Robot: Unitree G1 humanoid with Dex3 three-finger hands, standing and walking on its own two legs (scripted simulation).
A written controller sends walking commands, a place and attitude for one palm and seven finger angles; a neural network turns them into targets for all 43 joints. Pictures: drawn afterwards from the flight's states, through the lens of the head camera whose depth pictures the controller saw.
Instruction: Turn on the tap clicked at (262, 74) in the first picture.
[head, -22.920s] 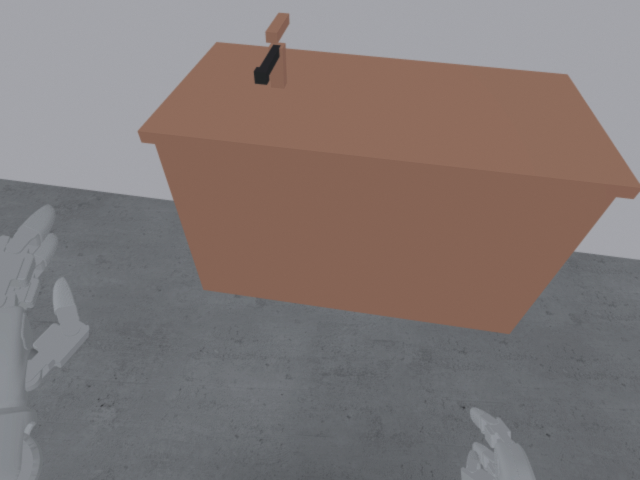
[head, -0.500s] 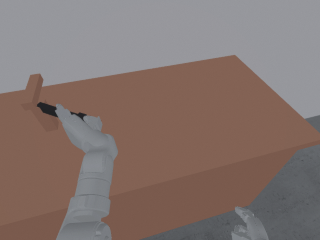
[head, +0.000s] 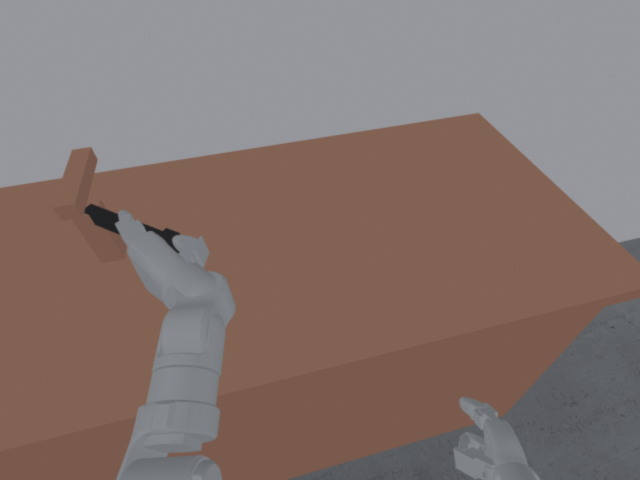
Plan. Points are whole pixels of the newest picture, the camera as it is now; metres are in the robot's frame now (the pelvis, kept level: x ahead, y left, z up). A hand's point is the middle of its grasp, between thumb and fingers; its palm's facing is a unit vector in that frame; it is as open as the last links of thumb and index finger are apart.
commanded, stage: lift the hand up off the lever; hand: left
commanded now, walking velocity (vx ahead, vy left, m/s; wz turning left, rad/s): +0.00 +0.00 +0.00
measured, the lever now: (169, 243) +0.39 +0.26 +0.09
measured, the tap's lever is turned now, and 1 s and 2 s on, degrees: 50 49 49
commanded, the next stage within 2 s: draw the hand back beside the body in 0.22 s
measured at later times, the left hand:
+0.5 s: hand (215, 223) +0.36 +0.17 +0.16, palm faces +0.41 -0.91 -0.05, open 7.9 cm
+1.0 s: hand (145, 291) +0.26 +0.21 +0.15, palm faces +0.24 -0.94 -0.26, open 7.7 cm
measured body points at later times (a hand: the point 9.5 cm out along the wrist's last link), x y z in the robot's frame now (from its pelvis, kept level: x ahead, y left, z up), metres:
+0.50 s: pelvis +0.00 +0.00 +0.01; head -0.02 -0.02 +0.45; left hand +0.33 +0.21 +0.16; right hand +0.18 -0.22 -0.09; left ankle -0.02 +0.14 -0.74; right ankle -0.01 -0.08 -0.74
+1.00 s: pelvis -0.02 +0.02 +0.01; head -0.03 +0.00 +0.46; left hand +0.24 +0.26 +0.17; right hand +0.18 -0.19 -0.08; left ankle -0.02 +0.14 -0.74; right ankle -0.01 -0.08 -0.74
